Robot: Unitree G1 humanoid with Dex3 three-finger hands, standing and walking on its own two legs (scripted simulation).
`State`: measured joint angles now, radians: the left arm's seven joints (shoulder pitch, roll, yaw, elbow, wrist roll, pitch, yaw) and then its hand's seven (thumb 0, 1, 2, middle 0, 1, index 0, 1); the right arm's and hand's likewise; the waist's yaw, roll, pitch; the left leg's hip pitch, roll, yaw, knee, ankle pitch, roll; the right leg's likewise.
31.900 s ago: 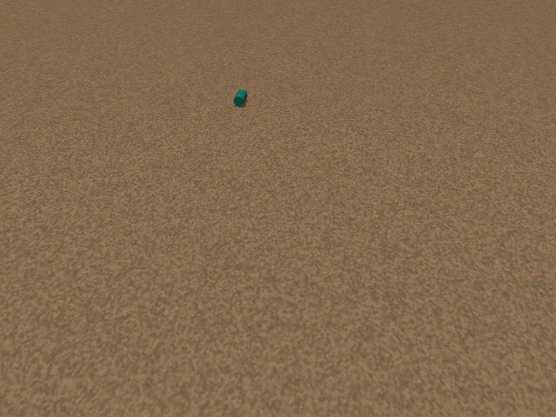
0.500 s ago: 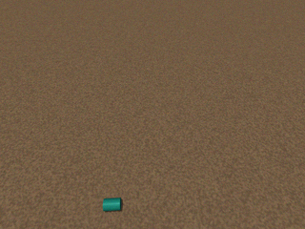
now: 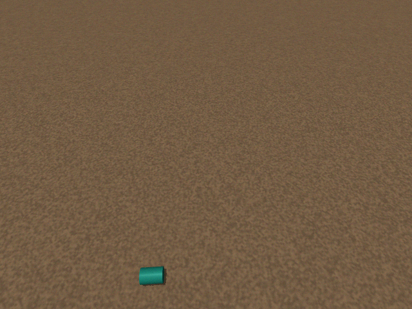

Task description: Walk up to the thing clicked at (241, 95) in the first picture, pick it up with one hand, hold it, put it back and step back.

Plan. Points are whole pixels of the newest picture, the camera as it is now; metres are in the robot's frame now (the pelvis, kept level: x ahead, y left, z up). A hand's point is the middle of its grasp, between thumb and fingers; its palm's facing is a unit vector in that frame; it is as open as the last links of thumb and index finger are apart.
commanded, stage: rise first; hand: left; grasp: from above
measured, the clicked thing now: (152, 275) +0.43 +0.25 -0.75
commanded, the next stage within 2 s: none
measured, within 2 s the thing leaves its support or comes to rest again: neither
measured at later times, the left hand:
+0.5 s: hand out of the picture +0.15 +0.26 -0.18, palm faces -0.08 -0.92 -0.39, open 11.9 cm
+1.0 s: hand out of the picture +0.12 +0.27 -0.24, palm faces -0.19 -0.86 -0.48, open 14.2 cm
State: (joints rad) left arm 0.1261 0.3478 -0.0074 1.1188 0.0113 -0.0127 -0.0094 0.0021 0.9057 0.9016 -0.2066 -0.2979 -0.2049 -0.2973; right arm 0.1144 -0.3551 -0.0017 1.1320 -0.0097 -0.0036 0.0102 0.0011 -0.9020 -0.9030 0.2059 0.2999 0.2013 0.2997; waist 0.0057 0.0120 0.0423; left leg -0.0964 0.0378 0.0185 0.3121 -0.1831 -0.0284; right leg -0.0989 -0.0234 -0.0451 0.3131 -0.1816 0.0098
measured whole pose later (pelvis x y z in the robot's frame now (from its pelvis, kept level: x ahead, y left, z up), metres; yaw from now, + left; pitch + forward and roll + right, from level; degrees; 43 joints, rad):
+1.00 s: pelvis -0.02 +0.02 -0.11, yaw -1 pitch +19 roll -2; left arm 0.26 0.31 0.11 0.45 0.28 0.19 0.02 -0.01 -0.55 0.99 -0.09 -1.05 -0.08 -1.05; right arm 0.18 -0.23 -0.03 0.56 0.00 -0.15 -0.02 0.01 -0.90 -0.90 0.21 0.30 0.20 0.30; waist -0.02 0.01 -0.12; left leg -0.98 0.05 -0.02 1.20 -0.55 0.00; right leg -0.95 -0.03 -0.04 1.14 -0.52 0.03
